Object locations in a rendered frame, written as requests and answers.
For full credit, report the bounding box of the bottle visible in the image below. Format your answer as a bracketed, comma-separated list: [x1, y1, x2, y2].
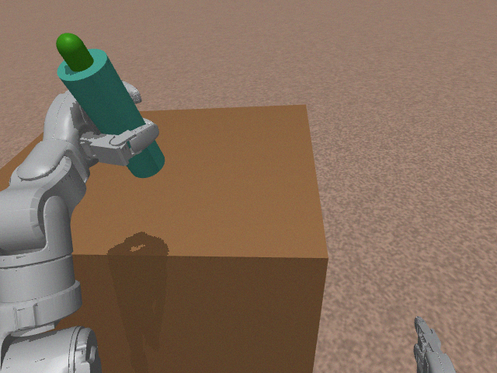
[56, 33, 165, 178]

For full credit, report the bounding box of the right robot hand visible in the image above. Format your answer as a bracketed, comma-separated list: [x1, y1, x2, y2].
[414, 316, 456, 373]

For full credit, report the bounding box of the left robot arm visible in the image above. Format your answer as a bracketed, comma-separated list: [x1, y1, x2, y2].
[0, 139, 102, 373]

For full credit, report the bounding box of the left robot hand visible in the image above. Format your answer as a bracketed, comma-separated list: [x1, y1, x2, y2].
[43, 80, 159, 168]

